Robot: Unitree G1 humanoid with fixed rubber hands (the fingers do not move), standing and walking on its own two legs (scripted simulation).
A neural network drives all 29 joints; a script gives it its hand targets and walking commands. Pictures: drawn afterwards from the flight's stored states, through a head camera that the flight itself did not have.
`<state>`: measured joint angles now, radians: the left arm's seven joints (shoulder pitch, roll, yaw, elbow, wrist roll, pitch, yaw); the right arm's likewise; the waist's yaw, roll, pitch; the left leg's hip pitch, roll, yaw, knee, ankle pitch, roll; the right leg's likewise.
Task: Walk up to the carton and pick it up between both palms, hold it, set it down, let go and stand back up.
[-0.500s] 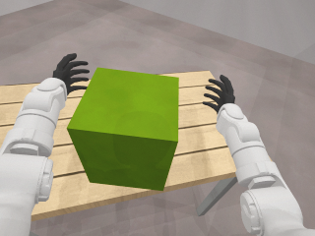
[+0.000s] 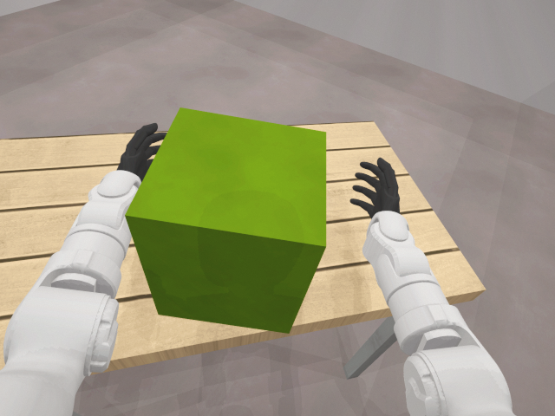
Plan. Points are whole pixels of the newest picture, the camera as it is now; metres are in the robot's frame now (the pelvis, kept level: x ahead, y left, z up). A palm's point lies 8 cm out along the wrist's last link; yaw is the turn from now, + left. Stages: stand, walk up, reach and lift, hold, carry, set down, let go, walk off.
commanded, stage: reach and lift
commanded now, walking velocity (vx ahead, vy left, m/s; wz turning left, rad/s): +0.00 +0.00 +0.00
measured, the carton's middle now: (238, 227) +0.39 +0.02 +0.06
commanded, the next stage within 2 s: none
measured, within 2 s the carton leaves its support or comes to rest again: neither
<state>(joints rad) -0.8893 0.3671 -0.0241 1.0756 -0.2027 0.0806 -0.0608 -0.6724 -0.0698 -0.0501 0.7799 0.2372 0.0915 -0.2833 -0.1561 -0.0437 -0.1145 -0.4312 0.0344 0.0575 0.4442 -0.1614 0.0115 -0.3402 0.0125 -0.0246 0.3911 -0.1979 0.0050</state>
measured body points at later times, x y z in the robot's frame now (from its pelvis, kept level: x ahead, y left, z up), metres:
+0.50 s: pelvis +0.00 +0.01 +0.00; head +0.02 +0.05 +0.45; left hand +0.46 +0.15 +0.11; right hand +0.40 -0.15 +0.09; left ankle +0.03 +0.11 -0.74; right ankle -0.01 -0.12 -0.74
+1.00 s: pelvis +0.00 +0.01 +0.00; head +0.02 +0.05 +0.45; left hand +0.46 +0.15 +0.11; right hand +0.39 -0.15 +0.09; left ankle +0.03 +0.11 -0.74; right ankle -0.01 -0.12 -0.74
